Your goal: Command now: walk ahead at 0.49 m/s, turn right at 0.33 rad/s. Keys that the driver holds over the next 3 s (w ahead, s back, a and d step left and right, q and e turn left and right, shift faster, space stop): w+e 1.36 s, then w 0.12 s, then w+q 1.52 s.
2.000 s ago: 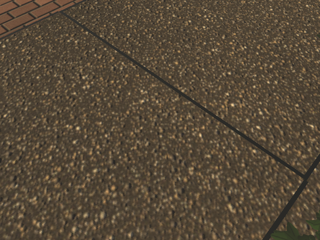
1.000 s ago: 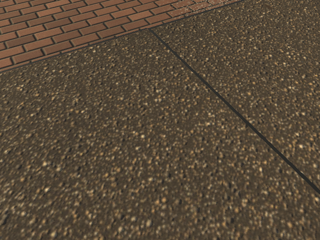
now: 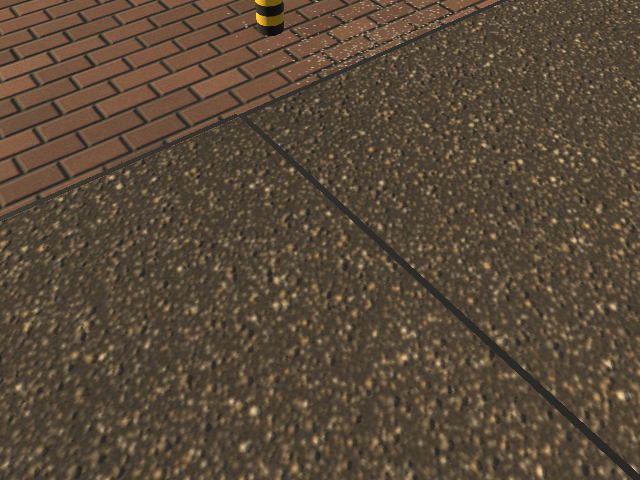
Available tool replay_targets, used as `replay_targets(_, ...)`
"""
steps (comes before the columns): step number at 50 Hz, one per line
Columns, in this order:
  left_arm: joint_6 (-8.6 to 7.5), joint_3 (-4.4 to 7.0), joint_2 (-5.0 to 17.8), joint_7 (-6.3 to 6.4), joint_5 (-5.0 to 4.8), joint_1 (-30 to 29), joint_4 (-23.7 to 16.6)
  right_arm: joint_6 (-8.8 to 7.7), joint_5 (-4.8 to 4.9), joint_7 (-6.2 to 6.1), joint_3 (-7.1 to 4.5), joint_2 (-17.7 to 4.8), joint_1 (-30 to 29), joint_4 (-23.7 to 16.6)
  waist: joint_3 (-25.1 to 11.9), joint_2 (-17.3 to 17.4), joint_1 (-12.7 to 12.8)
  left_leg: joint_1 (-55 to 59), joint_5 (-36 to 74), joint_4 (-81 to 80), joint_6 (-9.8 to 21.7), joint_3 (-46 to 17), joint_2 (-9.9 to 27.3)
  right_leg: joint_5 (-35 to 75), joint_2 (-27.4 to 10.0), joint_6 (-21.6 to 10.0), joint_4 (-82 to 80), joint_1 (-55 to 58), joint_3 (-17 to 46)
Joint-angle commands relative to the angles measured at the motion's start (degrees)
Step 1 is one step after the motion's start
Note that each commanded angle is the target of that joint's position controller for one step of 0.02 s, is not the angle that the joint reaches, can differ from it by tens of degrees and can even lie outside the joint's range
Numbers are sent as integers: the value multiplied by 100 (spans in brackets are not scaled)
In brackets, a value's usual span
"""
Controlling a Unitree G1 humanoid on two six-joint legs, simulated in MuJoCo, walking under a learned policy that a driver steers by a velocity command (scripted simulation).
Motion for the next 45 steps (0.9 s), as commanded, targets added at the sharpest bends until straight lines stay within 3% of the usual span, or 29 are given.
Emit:
replay_targets(1,-64,44,229,-51,27,67,-289,-128,3,-75,-140,-783,-523,-371,224,509,179,-552,971,-953,728,-488,1526,1104,-34,36,-919,188,78)
replay_targets(6,-108,-64,43,-241,15,-917,-744,15,80,-139,-163,-987,19,-104,413,345,-264,411,1231,-806,613,-81,1791,1425,69,-85,-2072,-51,-346)
replay_targets(9,-103,-55,100,-377,13,-1217,-1066,201,137,-161,-195,-1068,174,-13,413,401,-275,1210,1999,-305,502,28,2023,657,181,-269,-2323,-344,-569)
replay_targets(11,-79,26,261,-433,7,-990,-1169,309,137,-208,-232,-1223,33,-82,93,616,-32,1390,3844,418,357,208,2043,26,500,-472,-2339,240,-912)
replay_targets(12,-56,123,433,-434,6,-540,-1120,365,124,-243,-251,-1291,-27,-128,-244,736,240,1352,4793,1140,277,316,1997,-226,735,-605,-2306,893,-1073)
replay_targets(13,-42,289,699,-393,-12,309,-939,415,122,-286,-237,-1278,-114,-186,-713,680,718,962,5050,2288,116,493,1812,-31,995,-799,-2585,2079,-1131)
replay_targets(14,16,492,1160,-284,-16,1309,-744,382,57,-327,-162,-1146,-62,-327,-1326,201,1138,-368,3675,3976,-112,517,1579,81,484,-1144,-2708,3920,-135)
replay_targets(15,6,595,1757,-241,-51,1295,-766,193,-108,-184,137,-228,592,-597,-1920,-1290,486,-3128,-1825,6038,-494,135,332,-772,-1033,-2282,-3104,6083,3133)
replay_targets(16,-38,449,1202,-226,2,1500,-893,-56,77,-84,51,-753,45,-614,-2504,-643,909,-3839,-2410,6706,-415,-1126,230,-1235,-1305,-2438,-3906,6491,4318)
replay_targets(17,-76,365,943,-212,79,1277,-873,-188,293,-28,-28,-1025,-556,-831,-1638,-388,975,-4263,-1865,6606,-273,-1209,543,-790,-1103,-2086,-4015,5955,3382)
replay_targets(18,-97,337,832,-201,66,894,-934,-251,256,-49,17,-933,-714,-901,-1123,166,730,-4112,-1387,6117,-226,-1160,796,-184,-858,-1900,-4019,5100,2668)
replay_targets(19,-94,290,687,-195,69,510,-1031,-247,130,-88,-8,-924,-747,-862,-737,419,490,-3780,-1152,5582,-281,-1112,966,518,-638,-1774,-4105,4294,2131)
replay_targets(20,-99,245,576,-178,139,302,-1131,-185,68,-95,-44,-960,-646,-858,-631,277,286,-3361,-995,5348,-338,-1147,1075,1008,-488,-1752,-4236,3765,1842)
replay_targets(22,-106,254,602,-151,103,190,-1180,-48,2,-94,-47,-850,-478,-874,-501,225,106,-3076,-864,4915,-545,-1051,1084,1437,-335,-1795,-4437,3206,1555)
replay_targets(24,-113,296,745,-82,63,289,-1130,41,-40,-119,-3,-698,-664,-959,-318,191,107,-3045,-523,4303,-759,-921,1027,1659,-193,-1773,-4537,2757,1204)
replay_targets(29,-18,352,903,37,16,689,-955,14,20,-79,96,-490,-1757,-1247,-152,-99,538,-2405,1361,2136,-867,-798,593,721,254,-1269,-4406,2301,838)
replay_targets(31,5,364,916,37,-17,871,-864,-19,85,-49,62,-589,-1978,-1342,-150,-177,614,-2259,1469,1803,-815,-910,509,402,134,-1195,-4261,2466,1123)
replay_targets(34,48,358,832,68,-31,903,-815,-87,112,-11,-49,-843,-1937,-1370,-180,-320,500,-2139,983,1432,-623,-1127,517,156,-97,-1075,-3778,3022,1669)
replay_targets(36,94,351,770,71,-5,771,-844,-141,117,-23,-141,-955,-1469,-1260,-275,-461,222,-1539,592,1219,-411,-1011,492,345,-60,-946,-3335,3093,1841)
replay_targets(37,96,281,575,57,19,742,-885,-169,68,-59,-227,-1096,-937,-1153,-629,-394,-44,-654,558,1094,-226,-1046,648,521,227,-772,-2683,2929,1662)
replay_targets(38,87,143,216,36,108,808,-987,-177,-17,-108,-312,-1393,-117,-1092,-1436,226,-352,778,167,1170,121,-1953,1602,-280,604,-558,-1113,2278,1189)
replay_targets(39,32,41,-92,26,-60,1623,-1164,-87,-61,-86,-423,-1828,318,-903,-2021,2179,35,2469,-1127,615,1076,-4670,2825,-2703,1353,-184,713,207,471)
replay_targets(40,31,137,527,54,-132,1605,-995,-62,82,-51,-325,-1293,206,-969,-1672,1653,-90,2286,-2386,328,1029,-5181,2904,-2562,871,-95,1508,-522,605)
replay_targets(41,64,231,848,55,-92,979,-1036,-27,98,-77,-230,-935,-18,-1036,-976,1100,-250,1643,-2223,266,765,-4225,2647,-2009,674,-55,1695,-679,502)
replay_targets(42,93,243,825,67,-23,658,-1094,8,45,-84,-181,-831,-282,-1058,-595,732,-175,982,-1429,213,612,-3436,2397,-1594,478,-19,1597,-497,324)
replay_targets(43,91,255,754,49,34,441,-1167,30,21,-92,-143,-709,-431,-1010,-289,710,-100,492,-765,96,576,-2888,2171,-1318,328,-4,1344,-398,310)
replay_targets(45,134,239,531,-17,-35,489,-1206,3,-5,-116,-118,-626,-493,-930,-172,971,61,12,-154,-177,516,-2130,1914,-1060,122,-10,1056,-19,193)
Next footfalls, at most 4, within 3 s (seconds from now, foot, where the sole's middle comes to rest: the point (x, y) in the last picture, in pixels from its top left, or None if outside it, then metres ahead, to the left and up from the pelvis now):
0.28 right None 0.33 -0.15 -0.78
0.76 left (334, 413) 0.65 -0.03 -0.78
1.28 right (496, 373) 0.73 -0.41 -0.78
1.82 left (490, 250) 1.10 -0.48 -0.78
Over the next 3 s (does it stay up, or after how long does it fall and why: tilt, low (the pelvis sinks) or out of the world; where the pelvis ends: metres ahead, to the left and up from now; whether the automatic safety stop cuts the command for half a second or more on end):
stays up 1.48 -0.70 -0.01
